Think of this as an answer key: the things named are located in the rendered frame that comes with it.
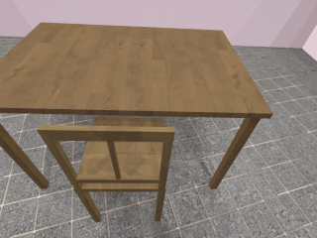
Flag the chair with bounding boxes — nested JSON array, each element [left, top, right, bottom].
[[37, 117, 175, 222]]

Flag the table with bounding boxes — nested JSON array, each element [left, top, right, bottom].
[[0, 22, 273, 189]]

